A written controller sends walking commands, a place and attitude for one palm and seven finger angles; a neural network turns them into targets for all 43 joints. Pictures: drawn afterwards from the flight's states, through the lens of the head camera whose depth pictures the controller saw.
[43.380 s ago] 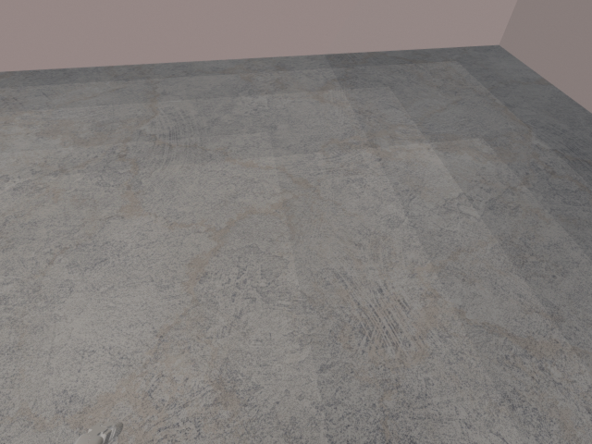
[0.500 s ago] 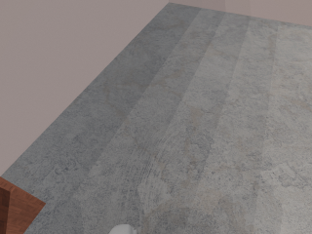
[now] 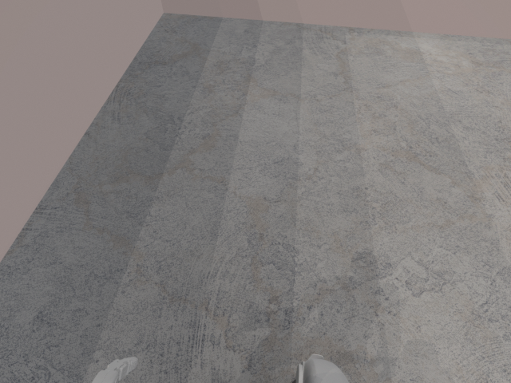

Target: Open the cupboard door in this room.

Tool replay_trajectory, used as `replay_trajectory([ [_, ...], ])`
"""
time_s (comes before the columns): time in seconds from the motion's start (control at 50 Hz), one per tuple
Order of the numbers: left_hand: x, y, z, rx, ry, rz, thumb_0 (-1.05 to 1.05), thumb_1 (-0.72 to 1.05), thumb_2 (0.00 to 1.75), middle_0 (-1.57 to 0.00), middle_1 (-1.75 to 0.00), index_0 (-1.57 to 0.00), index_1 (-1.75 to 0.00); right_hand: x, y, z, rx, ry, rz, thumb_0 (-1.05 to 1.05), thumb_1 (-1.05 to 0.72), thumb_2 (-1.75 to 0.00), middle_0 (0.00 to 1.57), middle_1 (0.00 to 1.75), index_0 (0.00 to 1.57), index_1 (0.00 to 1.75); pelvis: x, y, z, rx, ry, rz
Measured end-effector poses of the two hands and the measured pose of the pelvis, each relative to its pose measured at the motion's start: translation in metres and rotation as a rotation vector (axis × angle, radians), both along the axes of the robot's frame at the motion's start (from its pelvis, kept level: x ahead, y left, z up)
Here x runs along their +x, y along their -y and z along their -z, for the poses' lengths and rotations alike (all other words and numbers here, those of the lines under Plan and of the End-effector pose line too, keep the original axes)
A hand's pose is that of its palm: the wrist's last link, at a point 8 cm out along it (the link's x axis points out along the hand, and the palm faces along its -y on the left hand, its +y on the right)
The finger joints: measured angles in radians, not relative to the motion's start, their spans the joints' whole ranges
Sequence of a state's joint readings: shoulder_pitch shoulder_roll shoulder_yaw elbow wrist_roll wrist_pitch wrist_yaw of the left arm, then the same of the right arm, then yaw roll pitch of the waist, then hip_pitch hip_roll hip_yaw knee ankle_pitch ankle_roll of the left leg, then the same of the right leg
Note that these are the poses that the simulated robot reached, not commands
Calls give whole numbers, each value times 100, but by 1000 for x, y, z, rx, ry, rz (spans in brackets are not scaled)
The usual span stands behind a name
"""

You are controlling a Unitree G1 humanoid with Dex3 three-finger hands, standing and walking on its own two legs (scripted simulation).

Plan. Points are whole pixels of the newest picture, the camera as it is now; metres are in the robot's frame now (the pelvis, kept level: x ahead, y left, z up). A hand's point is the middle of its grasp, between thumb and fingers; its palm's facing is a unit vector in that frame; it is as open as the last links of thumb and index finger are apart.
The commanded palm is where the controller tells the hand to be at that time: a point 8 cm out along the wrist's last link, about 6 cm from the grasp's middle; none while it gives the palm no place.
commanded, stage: walk to a spot facing it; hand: left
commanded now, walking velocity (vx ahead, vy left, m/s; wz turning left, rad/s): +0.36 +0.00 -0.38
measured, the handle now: out of the picture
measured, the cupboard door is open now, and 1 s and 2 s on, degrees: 45 45 45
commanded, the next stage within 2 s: turn to face it in 0.62 s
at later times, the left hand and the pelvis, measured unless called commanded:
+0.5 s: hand (185, 311) +0.27 +0.16 -0.19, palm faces -0.05 -0.98 -0.18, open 7.3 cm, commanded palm none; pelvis +0.26 -0.03 -0.02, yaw -8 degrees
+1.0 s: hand (250, 185) +0.59 +0.04 -0.17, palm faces -0.16 -0.97 -0.19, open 7.4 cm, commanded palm none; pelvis +0.44 -0.11 -0.01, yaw -8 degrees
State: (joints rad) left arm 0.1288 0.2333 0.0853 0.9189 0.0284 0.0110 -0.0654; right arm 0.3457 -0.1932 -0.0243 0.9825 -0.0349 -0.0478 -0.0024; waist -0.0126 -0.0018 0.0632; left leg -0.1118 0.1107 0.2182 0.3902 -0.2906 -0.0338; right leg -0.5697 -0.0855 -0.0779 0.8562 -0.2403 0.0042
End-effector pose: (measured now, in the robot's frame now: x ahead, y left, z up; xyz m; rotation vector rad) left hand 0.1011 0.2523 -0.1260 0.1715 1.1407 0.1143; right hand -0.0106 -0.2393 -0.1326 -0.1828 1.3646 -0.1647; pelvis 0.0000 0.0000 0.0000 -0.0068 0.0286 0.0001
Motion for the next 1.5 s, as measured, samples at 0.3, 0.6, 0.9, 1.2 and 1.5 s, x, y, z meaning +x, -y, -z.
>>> replay_trajectory([
  [0.3, 158, 75, 8, 6, -9, 105, 0, 91, 90, -20, -30, -20, -30, 125, 48, 11, 16, -16, 156, 1, -92, -90, 20, 29, 20, 30, 148, 47, 4, 17, 9, 88],
  [0.6, 214, 40, 37, 5, -289, 49, 0, 92, 90, -20, -30, -20, -30, 367, 32, 2, -13, 293, 89, 0, -91, -90, 20, 29, 20, 30, 302, 31, 16, 10, 27, 183],
  [0.9, 462, 138, 17, 26, 20, 243, 0, 91, 90, -20, -30, -19, -30, 323, 77, 34, 47, -114, 314, 0, -93, -90, 20, 29, 20, 30, 414, 94, 22, 26, 23, 217],
  [1.2, 482, 133, 43, -49, -25, -4, -1, 92, 90, -20, -30, -20, -30, 512, 98, 18, -6, 56, 68, 0, -91, -90, 20, 29, 20, 30, 485, 100, 23, -6, 8, 23],
  [1.5, 471, 121, 2, 92, -17, -182, 0, 92, 90, -20, -30, -19, -30, 618, 148, 14, -4, 113, -139, 0, -91, -90, 20, 30, 21, 30, 511, 143, 11, -2, -7, -144],
])
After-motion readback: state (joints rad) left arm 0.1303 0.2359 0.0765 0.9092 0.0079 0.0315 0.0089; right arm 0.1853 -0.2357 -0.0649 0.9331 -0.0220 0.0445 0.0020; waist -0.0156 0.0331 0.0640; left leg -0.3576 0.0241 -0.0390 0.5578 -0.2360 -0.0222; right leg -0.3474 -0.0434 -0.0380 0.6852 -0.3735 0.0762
